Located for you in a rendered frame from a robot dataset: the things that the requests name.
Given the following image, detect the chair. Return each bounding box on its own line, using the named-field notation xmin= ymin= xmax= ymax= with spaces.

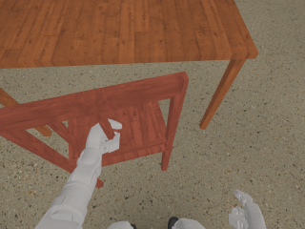
xmin=0 ymin=71 xmax=190 ymax=188

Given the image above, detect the right robot thigh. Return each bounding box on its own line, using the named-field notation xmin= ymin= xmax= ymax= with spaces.
xmin=172 ymin=219 xmax=205 ymax=229

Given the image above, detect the left robot upper arm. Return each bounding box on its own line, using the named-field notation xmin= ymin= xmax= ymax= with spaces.
xmin=36 ymin=218 xmax=83 ymax=229

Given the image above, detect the table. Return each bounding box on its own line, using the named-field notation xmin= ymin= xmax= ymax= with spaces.
xmin=0 ymin=0 xmax=259 ymax=136

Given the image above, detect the right robot foot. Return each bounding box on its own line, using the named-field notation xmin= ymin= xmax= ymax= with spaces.
xmin=168 ymin=217 xmax=178 ymax=229

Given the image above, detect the robot left hand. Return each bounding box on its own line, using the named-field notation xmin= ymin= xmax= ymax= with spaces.
xmin=85 ymin=118 xmax=122 ymax=155

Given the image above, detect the robot right hand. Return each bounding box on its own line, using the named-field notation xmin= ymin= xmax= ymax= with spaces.
xmin=228 ymin=189 xmax=266 ymax=229

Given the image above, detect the robot left forearm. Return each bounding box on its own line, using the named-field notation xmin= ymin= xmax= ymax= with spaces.
xmin=33 ymin=147 xmax=102 ymax=229

